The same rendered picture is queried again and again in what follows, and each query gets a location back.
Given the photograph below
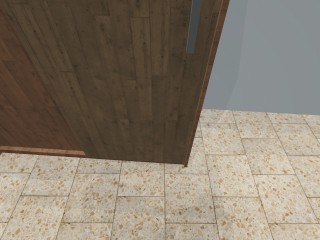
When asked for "handle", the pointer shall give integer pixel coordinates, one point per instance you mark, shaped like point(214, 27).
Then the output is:
point(193, 25)

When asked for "wardrobe door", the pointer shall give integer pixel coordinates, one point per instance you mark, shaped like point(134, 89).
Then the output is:
point(29, 115)
point(118, 70)

